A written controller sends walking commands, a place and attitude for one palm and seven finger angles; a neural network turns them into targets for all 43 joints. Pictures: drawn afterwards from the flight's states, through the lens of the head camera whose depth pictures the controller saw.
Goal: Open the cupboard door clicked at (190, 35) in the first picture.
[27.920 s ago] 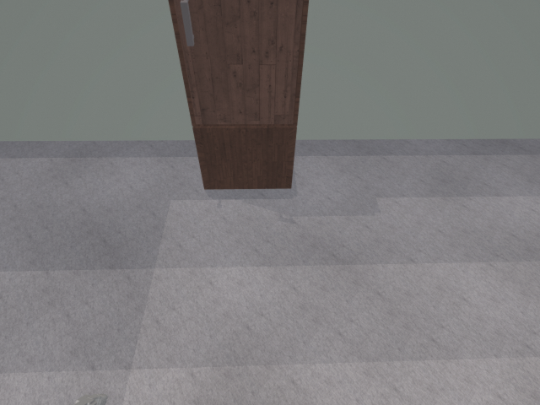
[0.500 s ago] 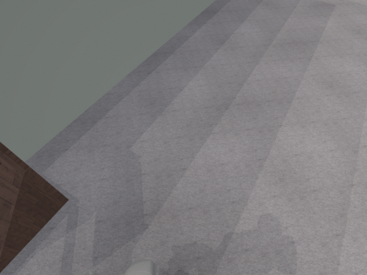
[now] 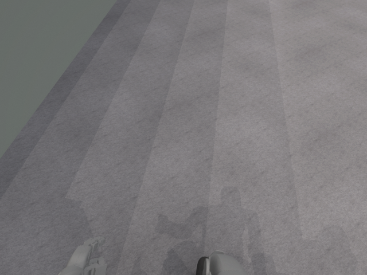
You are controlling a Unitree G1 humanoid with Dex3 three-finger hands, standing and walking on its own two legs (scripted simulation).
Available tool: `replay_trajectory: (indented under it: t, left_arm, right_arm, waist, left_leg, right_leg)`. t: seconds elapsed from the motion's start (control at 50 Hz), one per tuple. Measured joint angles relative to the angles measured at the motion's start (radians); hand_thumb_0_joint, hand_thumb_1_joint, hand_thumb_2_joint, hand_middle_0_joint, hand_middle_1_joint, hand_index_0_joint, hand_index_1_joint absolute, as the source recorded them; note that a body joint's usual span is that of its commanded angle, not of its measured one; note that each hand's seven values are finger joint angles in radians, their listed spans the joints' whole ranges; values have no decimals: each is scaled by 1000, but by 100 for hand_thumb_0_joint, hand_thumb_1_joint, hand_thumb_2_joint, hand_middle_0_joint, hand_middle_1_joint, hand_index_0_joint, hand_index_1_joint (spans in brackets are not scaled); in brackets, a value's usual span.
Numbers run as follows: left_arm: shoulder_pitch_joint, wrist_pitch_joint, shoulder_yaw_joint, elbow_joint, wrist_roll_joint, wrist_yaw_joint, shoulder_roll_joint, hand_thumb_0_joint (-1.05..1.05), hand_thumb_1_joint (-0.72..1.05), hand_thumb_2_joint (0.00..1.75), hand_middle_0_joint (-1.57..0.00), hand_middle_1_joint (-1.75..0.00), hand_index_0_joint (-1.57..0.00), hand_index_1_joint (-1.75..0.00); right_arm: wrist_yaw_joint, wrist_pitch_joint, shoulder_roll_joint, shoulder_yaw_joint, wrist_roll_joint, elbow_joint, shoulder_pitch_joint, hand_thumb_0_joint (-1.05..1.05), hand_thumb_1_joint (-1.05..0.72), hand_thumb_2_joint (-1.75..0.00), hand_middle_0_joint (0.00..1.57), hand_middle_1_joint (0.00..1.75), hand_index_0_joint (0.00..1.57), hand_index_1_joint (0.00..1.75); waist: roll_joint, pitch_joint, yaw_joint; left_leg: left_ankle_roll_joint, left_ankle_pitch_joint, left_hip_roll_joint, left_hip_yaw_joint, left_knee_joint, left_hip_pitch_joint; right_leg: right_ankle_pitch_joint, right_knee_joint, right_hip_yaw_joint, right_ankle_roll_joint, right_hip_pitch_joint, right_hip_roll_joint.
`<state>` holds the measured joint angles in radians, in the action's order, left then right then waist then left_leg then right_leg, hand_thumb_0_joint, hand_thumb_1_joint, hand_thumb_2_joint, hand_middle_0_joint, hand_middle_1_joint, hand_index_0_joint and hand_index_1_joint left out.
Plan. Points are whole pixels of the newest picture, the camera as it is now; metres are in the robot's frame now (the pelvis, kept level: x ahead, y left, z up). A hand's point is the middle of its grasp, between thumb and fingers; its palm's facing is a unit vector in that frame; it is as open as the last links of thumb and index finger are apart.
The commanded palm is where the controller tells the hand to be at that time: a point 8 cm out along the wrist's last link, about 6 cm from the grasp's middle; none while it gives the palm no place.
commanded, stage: walk to a spot facing it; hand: left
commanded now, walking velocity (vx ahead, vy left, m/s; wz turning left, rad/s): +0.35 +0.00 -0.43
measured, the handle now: out of the picture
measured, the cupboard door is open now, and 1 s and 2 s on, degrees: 41 41 41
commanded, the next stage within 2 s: turn to face it in 0.72 s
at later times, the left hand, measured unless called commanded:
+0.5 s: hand (115, 227) +0.25 +0.18 -0.18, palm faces -0.11 -0.97 -0.20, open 7.3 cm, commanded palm none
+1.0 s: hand (170, 133) +0.56 +0.04 -0.16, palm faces -0.29 -0.94 -0.19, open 7.3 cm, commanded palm none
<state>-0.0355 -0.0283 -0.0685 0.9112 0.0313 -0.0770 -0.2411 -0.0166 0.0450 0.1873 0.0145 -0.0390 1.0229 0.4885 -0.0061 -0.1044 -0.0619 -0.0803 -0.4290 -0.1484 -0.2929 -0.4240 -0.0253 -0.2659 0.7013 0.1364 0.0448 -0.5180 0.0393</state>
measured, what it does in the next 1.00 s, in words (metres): walks ahead, turning right: right foot, then left foot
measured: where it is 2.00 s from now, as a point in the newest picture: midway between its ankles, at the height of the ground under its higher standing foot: (213, 196)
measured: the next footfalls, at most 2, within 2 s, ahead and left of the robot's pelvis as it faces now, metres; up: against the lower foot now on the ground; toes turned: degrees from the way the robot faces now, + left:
right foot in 0.04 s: +0.15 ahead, -0.11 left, +0.00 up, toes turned -8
left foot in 0.46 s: +0.34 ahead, +0.09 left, +0.00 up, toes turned -5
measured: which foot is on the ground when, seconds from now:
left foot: down 0.00-0.04, up 0.06-0.44, down 0.46-0.80, up 0.82-1.00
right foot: up 0.00-0.02, down 0.04-0.46, up 0.48-0.78, down 0.80-1.00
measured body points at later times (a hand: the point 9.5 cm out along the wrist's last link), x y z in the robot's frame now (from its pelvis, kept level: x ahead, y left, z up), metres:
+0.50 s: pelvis +0.22 -0.01 +0.00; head +0.25 -0.01 +0.45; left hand +0.26 +0.24 -0.16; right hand +0.32 -0.27 -0.13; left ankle +0.31 +0.10 -0.73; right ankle +0.12 -0.09 -0.70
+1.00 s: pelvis +0.43 -0.11 +0.01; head +0.46 -0.10 +0.46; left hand +0.58 +0.09 -0.15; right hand +0.35 -0.34 -0.14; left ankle +0.48 +0.01 -0.69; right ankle +0.40 -0.21 -0.73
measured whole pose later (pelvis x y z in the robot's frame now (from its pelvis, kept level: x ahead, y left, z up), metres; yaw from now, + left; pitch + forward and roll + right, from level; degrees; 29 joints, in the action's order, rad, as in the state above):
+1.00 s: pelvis +0.43 -0.11 +0.01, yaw -17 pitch +0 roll +0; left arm -0.16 0.04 -0.06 1.01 0.02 0.01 -0.19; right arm 0.00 0.01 0.19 0.04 -0.01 1.05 0.28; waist -0.02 -0.06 -0.05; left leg -0.04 -0.36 -0.10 -0.10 -0.85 0.45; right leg -0.25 0.49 0.14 0.02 -0.25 0.04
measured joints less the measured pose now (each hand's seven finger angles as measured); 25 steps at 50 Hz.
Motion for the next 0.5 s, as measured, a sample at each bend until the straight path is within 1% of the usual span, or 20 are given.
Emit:
replay_trajectory:
  t: [0.02, 0.04, 0.06, 0.08, 0.1, 0.12, 0.14, 0.16, 0.2, 0.24, 0.26, 0.32, 0.4, 0.42, 0.44, 0.46, 0.48, 0.5]
  left_arm:
    - [10, 15, 2, -10, 0, 1, -4, 1, 91, 90, -19, -30, -19, -29]
    - [15, 35, 2, -23, 0, 4, -12, 1, 91, 90, -19, -30, -19, -29]
    - [20, 54, -2, -30, -7, 13, -12, 0, 91, 90, -19, -30, -19, -29]
    - [19, 65, -2, -33, -15, 23, -9, 0, 91, 90, -19, -30, -19, -29]
    - [12, 67, 0, -32, -19, 33, -4, 0, 91, 90, -19, -30, -20, -29]
    - [-1, 65, 3, -28, -20, 42, 2, 0, 91, 90, -20, -30, -20, -29]
    - [-17, 61, 5, -19, -18, 49, 9, 0, 91, 90, -20, -30, -20, -29]
    - [-34, 58, 8, -9, -15, 55, 16, 0, 91, 90, -20, -30, -20, -29]
    - [-71, 56, 12, 18, -9, 58, 31, 0, 91, 90, -20, -30, -20, -29]
    - [-106, 58, 7, 43, -10, 62, 45, 0, 92, 90, -20, -30, -20, -29]
    - [-120, 62, 0, 51, -12, 64, 44, -1, 93, 90, -20, -30, -20, -30]
    - [-162, 72, -2, 73, -9, 56, 37, -1, 94, 90, -20, -30, -20, -30]
    - [-220, 78, 0, 101, -12, 54, 30, -1, 93, 90, -20, -30, -20, -30]
    - [-238, 78, -1, 108, -13, 55, 29, 0, 93, 90, -20, -30, -20, -30]
    - [-261, 77, -2, 113, -16, 56, 30, 0, 92, 90, -20, -30, -20, -30]
    - [-283, 75, -3, 117, -18, 55, 33, 0, 92, 90, -20, -30, -20, -30]
    - [-288, 69, -4, 128, -19, 54, 27, 0, 92, 90, -20, -30, -20, -30]
    - [-288, 61, -4, 138, -16, 54, 21, 0, 92, 90, -20, -30, -20, -29]
  right_arm:
    - [3, -5, -1, -1, 4, 10, 16, 1, -90, -90, 20, 30, 20, 29]
    - [8, -14, -8, -4, 14, 20, 29, 1, -90, -90, 20, 30, 20, 29]
    - [11, -27, -8, -4, 23, 32, 16, 1, -90, -90, 20, 30, 20, 29]
    - [12, -39, -5, 1, 28, 40, -11, 1, -90, -90, 20, 30, 20, 29]
    - [12, -47, -1, 7, 29, 41, -42, 1, -90, -90, 20, 30, 20, 29]
    - [12, -52, 3, 13, 27, 36, -75, 1, -90, -90, 20, 30, 20, 29]
    - [12, -54, 6, 18, 23, 25, -108, 2, -90, -90, 20, 30, 20, 29]
    - [13, -53, 7, 21, 20, 11, -141, 2, -90, -90, 20, 30, 20, 29]
    - [16, -46, 4, 25, 15, -23, -196, 2, -91, -90, 20, 30, 20, 29]
    - [22, -36, -2, 27, 14, -55, -236, 1, -91, -90, 20, 30, 20, 29]
    - [25, -32, -5, 28, 13, -67, -253, 1, -91, -90, 20, 30, 19, 29]
    - [33, -24, -10, 30, 14, -86, -300, 1, -91, -90, 20, 30, 19, 29]
    - [38, -12, -7, 28, 15, -93, -350, 1, -91, -90, 20, 30, 19, 29]
    - [37, -6, -5, 26, 14, -95, -358, 1, -91, -90, 20, 30, 19, 29]
    - [36, 5, 0, 23, 12, -99, -364, 1, -91, -90, 20, 30, 20, 29]
    - [33, 18, 9, 21, 5, -106, -368, 1, -90, -90, 20, 30, 20, 29]
    - [28, 27, 5, 21, 0, -109, -376, 1, -90, -90, 20, 30, 20, 29]
    - [24, 30, -2, 18, -2, -113, -376, 1, -90, -90, 20, 30, 20, 29]
  waist:
    - [1, -4, -2]
    - [-17, -1, 1]
    - [-19, -13, 6]
    - [-14, -27, 4]
    - [-7, -37, 0]
    - [-2, -40, -3]
    - [1, -39, -6]
    - [1, -33, -8]
    - [-4, -17, -7]
    - [-8, 5, 1]
    - [-9, 14, 9]
    - [-10, 34, 41]
    - [-12, 48, 81]
    - [-13, 51, 88]
    - [-11, 58, 96]
    - [3, 67, 99]
    - [-9, 62, 96]
    - [-24, 57, 95]
  left_leg:
    - [-5, -35, -18, -1, -76, 11]
    - [4, -46, -29, 8, -218, 61]
    - [13, -69, -33, 62, -411, 136]
    - [21, -78, -26, 127, -589, 218]
    - [26, -62, -18, 175, -715, 295]
    - [27, -32, -14, 204, -782, 362]
    - [26, -1, -14, 221, -797, 419]
    - [24, 28, -14, 229, -779, 467]
    - [21, 78, -13, 235, -696, 535]
    - [18, 127, -7, 238, -596, 573]
    - [17, 148, -3, 239, -547, 582]
    - [19, 187, 20, 239, -401, 572]
    - [29, 210, 63, 224, -219, 495]
    - [34, 222, 74, 216, -164, 461]
    - [48, 225, 82, 211, -106, 421]
    - [74, 272, 75, 217, -81, 402]
    - [87, 278, 80, 204, -121, 404]
    - [92, 246, 85, 188, -152, 395]
  right_leg:
    - [-1, -48, 8, 20, 45, -13]
    - [49, -75, -3, 43, 67, -8]
    - [63, -34, -8, 50, 60, -13]
    - [41, -6, -10, 51, 66, -23]
    - [19, -5, -12, 49, 83, -34]
    - [8, -25, -17, 46, 105, -46]
    - [9, -58, -25, 43, 129, -56]
    - [21, -96, -35, 38, 153, -65]
    - [40, -167, -58, 40, 197, -78]
    - [48, -225, -78, 42, 239, -85]
    - [48, -248, -87, 42, 260, -89]
    - [32, -294, -111, 35, 320, -96]
    - [-27, -301, -134, 18, 395, -95]
    - [-53, -283, -141, 12, 408, -93]
    - [-89, -241, -152, 5, 406, -94]
    - [-131, -149, -148, 2, 373, -102]
    - [-171, -3, -147, 2, 324, -93]
    - [-194, 150, -145, 2, 267, -80]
